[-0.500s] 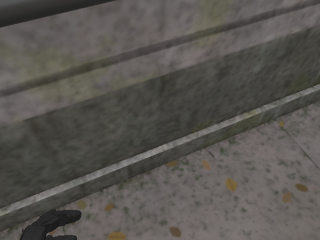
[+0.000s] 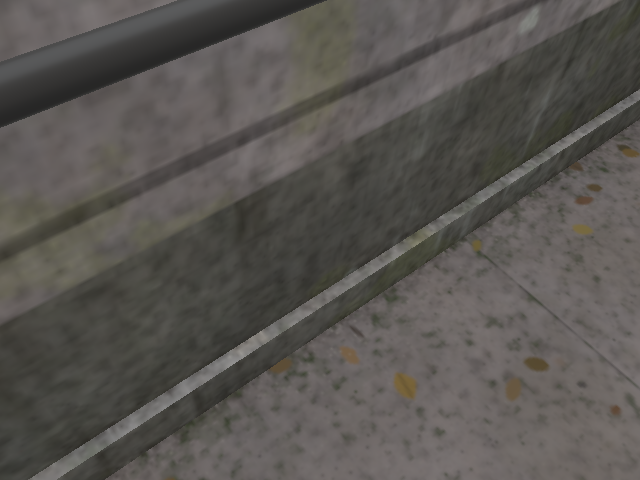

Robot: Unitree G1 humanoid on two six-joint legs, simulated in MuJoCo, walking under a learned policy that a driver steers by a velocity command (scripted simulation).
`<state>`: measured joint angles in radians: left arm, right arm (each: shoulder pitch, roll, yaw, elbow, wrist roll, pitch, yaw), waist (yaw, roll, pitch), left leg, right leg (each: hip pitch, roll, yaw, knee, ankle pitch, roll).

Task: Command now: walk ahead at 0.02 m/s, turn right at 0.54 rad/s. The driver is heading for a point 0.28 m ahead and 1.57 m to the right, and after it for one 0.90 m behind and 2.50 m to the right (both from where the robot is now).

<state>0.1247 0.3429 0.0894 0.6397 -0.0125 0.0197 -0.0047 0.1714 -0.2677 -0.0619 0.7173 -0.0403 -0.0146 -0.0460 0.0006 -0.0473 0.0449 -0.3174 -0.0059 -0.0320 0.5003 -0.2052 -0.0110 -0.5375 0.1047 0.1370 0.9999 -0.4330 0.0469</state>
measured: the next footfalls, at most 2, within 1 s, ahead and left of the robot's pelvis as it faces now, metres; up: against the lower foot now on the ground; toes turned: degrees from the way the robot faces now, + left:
right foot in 0.26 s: +0.02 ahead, -0.14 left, +0.00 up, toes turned -9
left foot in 0.72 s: +0.08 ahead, +0.06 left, +0.00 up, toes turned -32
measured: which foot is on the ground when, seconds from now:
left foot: down 0.00-0.26, up 0.28-0.70, down 0.72-1.00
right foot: up 0.00-0.24, down 0.26-0.72, up 0.74-1.00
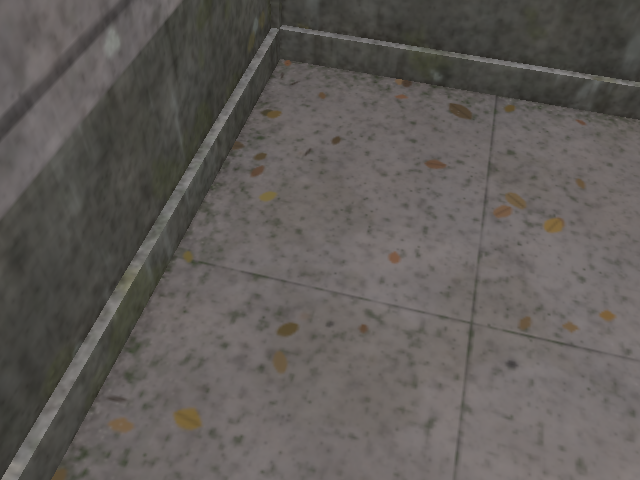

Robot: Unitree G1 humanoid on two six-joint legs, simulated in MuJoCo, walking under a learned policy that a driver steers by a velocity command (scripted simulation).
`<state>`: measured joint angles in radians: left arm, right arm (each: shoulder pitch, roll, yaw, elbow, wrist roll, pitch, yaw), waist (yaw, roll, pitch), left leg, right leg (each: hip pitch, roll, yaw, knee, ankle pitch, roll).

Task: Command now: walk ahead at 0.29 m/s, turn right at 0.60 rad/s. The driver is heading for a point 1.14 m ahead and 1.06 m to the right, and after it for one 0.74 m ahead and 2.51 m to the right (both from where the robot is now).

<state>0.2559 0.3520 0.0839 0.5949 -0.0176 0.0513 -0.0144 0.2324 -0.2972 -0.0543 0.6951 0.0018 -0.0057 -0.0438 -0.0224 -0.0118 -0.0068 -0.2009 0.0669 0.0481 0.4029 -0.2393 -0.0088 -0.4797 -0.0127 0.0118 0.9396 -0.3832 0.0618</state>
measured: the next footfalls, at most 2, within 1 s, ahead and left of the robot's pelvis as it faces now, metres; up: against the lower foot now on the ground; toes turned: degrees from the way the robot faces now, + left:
right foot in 0.14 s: +0.05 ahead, -0.14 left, +0.00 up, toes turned -7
left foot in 0.58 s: +0.45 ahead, -0.05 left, +0.00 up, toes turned -24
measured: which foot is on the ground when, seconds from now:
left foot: down 0.00-0.14, up 0.16-0.56, down 0.58-1.00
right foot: up 0.00-0.12, down 0.14-0.58, up 0.60-1.00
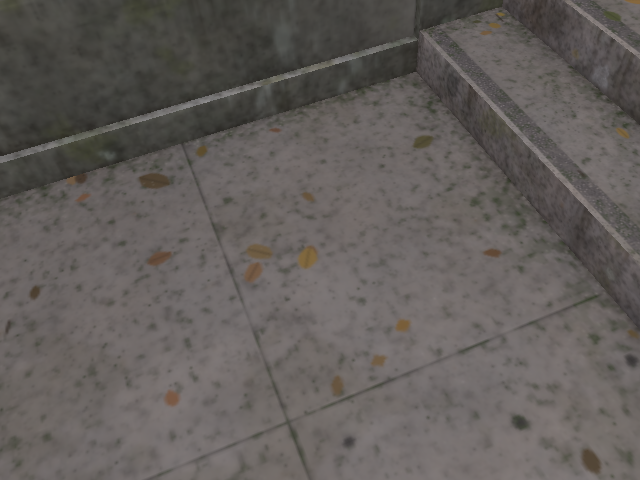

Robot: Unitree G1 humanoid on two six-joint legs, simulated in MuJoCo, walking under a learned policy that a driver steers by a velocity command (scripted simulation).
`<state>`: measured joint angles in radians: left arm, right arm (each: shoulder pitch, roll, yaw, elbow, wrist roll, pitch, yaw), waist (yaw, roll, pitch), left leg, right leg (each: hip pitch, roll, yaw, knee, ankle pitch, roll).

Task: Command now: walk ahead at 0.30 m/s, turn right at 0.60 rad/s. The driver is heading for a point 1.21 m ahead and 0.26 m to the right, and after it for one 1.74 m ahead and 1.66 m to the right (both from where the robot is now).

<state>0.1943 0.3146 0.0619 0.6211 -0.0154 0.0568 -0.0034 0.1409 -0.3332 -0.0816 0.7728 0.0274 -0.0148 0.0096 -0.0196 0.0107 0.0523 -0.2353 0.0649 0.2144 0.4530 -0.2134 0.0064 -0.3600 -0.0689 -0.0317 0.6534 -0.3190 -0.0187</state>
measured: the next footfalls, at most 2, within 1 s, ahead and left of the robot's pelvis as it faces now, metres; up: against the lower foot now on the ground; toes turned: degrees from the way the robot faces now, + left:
right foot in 0.02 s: +0.06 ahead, -0.11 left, +0.00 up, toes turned -3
left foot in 0.50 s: +0.42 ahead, +0.07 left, +0.00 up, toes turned -15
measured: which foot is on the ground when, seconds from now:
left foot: down 0.00-0.02, up 0.04-0.48, down 0.50-1.00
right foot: up 0.00-0.00, down 0.02-0.52, up 0.54-0.98, down 1.00-1.00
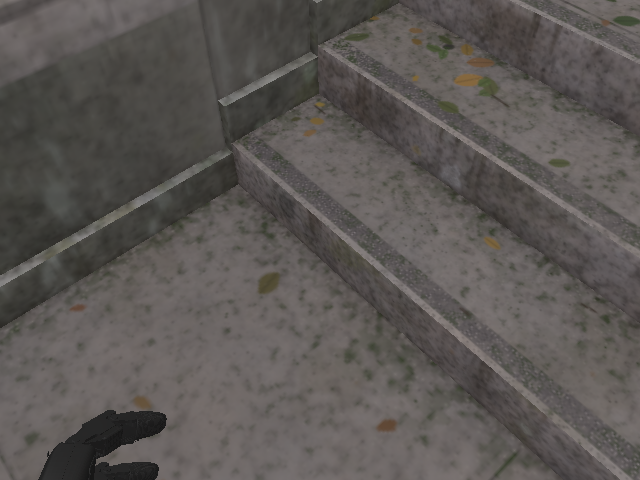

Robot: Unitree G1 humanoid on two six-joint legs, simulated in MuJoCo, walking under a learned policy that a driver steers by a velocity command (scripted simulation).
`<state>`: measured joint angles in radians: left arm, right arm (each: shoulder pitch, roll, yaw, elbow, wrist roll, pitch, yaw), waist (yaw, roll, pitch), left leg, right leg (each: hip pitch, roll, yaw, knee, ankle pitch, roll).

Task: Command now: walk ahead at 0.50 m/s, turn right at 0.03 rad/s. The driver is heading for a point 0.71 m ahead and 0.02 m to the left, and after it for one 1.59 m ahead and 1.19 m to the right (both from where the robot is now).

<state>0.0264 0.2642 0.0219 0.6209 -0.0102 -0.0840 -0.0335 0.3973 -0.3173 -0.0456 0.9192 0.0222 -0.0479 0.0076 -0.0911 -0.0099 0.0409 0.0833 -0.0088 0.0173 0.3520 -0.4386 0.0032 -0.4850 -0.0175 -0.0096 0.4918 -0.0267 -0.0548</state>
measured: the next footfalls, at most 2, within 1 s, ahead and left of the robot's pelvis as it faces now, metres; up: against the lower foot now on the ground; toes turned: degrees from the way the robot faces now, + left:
left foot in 0.50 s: +0.46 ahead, +0.14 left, +0.00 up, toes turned +1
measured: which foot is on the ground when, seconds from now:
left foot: down 0.00-0.02, up 0.04-0.48, down 0.50-1.00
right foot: down 0.00-0.50, up 0.52-1.00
